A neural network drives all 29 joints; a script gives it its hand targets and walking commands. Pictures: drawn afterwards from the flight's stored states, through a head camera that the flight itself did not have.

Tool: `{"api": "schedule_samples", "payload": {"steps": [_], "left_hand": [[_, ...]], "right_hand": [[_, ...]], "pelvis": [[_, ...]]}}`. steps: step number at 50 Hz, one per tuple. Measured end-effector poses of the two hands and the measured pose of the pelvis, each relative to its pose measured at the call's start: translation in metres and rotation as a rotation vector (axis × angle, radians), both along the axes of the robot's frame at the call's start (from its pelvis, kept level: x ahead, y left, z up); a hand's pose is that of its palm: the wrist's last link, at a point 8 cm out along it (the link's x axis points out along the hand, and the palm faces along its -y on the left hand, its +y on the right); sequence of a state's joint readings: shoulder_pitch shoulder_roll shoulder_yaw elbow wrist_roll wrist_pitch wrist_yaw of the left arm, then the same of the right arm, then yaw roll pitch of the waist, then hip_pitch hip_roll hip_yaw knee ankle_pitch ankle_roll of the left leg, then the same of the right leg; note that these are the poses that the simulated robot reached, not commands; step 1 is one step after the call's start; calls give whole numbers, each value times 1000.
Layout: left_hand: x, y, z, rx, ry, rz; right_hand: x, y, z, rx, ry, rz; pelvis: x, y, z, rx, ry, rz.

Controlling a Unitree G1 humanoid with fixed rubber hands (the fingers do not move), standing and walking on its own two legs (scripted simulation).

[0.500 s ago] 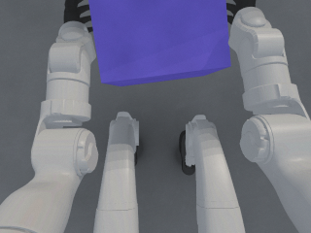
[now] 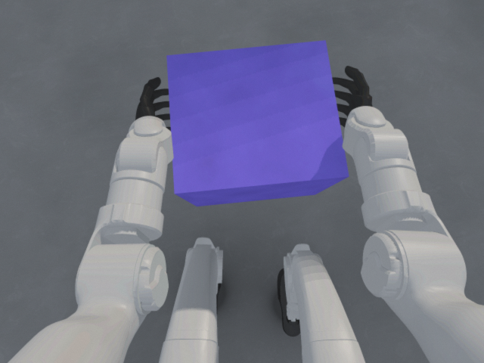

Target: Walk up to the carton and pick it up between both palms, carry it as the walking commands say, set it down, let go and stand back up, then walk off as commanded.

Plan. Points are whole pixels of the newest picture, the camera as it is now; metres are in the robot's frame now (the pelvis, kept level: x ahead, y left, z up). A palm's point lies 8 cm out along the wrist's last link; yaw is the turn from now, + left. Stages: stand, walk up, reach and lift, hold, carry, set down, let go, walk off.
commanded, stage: reach and lift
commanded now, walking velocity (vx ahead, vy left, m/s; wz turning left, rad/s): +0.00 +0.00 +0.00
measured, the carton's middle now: (251, 135) +0.49 +0.02 -0.08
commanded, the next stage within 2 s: none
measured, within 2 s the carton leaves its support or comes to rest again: neither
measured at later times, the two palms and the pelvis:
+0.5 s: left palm (119, 96) +0.45 +0.19 +0.10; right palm (390, 83) +0.47 -0.15 +0.10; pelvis +0.09 +0.00 +0.11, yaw +1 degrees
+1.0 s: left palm (93, 73) +0.42 +0.19 +0.17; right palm (428, 58) +0.45 -0.15 +0.17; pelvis +0.11 -0.01 +0.14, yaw +2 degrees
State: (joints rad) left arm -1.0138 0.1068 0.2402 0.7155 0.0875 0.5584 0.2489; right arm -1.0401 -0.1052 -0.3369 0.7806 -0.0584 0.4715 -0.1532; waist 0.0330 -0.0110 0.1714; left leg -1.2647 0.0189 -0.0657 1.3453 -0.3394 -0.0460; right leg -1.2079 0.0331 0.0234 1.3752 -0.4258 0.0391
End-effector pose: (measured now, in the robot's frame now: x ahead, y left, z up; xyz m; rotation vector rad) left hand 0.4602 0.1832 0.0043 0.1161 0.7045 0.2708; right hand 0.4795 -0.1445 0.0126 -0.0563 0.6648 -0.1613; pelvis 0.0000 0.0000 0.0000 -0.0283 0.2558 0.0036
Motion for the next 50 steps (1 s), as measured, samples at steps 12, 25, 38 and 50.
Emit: {"api": "schedule_samples", "payload": {"steps": [12,25,38,50], "left_hand": [[-9,4,77,-39,16,6],[-15,7,99,-138,14,2],[-22,1,132,-169,-41,21],[-35,3,169,-171,-83,36]], "right_hand": [[-7,-3,76,62,20,50],[-9,-5,92,97,54,31],[-18,-11,120,74,28,36],[-27,-10,156,83,11,58]], "pelvis": [[50,-3,51,5,85,4],[91,-3,106,7,47,17],[106,-4,131,12,-21,24],[105,-7,144,20,-152,30]]}}
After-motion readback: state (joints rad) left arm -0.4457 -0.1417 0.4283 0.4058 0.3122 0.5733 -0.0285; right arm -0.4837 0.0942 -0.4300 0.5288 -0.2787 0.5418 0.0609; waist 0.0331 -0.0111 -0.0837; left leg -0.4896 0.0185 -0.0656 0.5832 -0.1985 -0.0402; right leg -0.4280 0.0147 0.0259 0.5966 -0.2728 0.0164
